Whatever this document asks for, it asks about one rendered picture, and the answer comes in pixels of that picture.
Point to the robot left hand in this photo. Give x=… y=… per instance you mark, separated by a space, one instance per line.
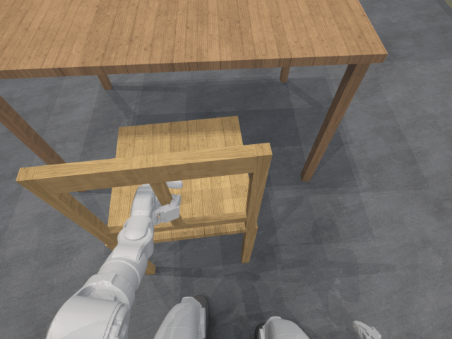
x=145 y=203

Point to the robot left upper arm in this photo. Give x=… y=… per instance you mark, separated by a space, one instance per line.
x=92 y=318

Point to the robot left forearm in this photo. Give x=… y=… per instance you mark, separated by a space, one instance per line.
x=122 y=272

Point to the chair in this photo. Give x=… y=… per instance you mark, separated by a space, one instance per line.
x=218 y=196

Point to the right robot shin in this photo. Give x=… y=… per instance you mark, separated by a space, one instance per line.
x=272 y=318

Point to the table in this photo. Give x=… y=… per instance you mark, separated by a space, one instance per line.
x=53 y=38

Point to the robot right hand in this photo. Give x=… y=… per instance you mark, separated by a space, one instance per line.
x=365 y=332

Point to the left robot thigh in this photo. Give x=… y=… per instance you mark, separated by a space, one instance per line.
x=186 y=320

